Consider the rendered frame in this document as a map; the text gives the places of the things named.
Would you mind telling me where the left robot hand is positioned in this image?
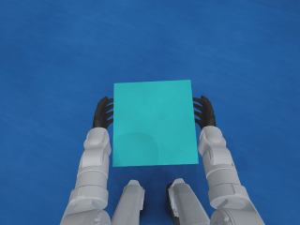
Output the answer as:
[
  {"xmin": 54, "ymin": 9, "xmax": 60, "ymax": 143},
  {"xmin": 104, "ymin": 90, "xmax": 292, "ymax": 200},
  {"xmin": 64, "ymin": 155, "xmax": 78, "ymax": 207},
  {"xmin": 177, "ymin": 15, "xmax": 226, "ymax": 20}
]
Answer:
[{"xmin": 92, "ymin": 96, "xmax": 114, "ymax": 129}]

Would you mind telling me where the right robot forearm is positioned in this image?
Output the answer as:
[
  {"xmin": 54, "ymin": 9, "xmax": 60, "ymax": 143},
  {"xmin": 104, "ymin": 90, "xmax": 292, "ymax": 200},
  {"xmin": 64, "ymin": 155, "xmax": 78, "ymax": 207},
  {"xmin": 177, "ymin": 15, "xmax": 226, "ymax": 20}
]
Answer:
[{"xmin": 198, "ymin": 126, "xmax": 261, "ymax": 218}]

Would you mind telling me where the left robot forearm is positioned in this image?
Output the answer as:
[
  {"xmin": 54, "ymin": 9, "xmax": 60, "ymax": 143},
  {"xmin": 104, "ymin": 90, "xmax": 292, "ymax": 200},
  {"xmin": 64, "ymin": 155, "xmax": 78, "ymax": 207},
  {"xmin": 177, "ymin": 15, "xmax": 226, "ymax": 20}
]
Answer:
[{"xmin": 59, "ymin": 127, "xmax": 112, "ymax": 225}]

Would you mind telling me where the robot left upper arm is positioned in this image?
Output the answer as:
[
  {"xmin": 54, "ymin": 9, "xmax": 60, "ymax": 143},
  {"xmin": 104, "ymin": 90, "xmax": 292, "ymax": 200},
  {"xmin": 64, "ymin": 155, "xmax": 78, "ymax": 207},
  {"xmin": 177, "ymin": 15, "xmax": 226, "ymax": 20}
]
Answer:
[{"xmin": 60, "ymin": 208, "xmax": 112, "ymax": 225}]

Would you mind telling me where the robot right shin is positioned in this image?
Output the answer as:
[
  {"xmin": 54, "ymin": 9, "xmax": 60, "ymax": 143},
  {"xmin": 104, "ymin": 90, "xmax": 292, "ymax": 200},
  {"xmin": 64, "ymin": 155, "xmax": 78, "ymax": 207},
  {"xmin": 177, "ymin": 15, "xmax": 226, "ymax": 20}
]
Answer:
[{"xmin": 172, "ymin": 178, "xmax": 190, "ymax": 217}]

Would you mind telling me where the robot left thigh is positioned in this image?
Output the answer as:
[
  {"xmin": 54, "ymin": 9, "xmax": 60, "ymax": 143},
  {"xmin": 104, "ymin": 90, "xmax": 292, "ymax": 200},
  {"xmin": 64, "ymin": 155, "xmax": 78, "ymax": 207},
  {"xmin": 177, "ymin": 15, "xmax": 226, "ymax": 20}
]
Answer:
[{"xmin": 111, "ymin": 184, "xmax": 145, "ymax": 225}]

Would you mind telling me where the carton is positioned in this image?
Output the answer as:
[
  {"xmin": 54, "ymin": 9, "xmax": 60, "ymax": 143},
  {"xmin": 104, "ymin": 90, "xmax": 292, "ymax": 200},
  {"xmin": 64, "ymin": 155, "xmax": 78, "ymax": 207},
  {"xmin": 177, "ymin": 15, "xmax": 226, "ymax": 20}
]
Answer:
[{"xmin": 112, "ymin": 80, "xmax": 199, "ymax": 167}]

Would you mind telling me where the robot right upper arm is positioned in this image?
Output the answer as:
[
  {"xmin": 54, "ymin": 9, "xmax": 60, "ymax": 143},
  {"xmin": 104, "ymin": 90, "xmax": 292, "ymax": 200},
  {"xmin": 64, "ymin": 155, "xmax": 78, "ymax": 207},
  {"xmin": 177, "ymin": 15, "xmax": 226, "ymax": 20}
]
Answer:
[{"xmin": 209, "ymin": 207, "xmax": 265, "ymax": 225}]

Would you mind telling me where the right robot hand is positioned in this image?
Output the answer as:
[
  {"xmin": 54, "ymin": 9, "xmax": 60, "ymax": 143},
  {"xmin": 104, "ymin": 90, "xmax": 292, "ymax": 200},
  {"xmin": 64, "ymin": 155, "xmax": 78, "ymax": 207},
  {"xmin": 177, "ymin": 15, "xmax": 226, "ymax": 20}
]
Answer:
[{"xmin": 192, "ymin": 96, "xmax": 217, "ymax": 130}]

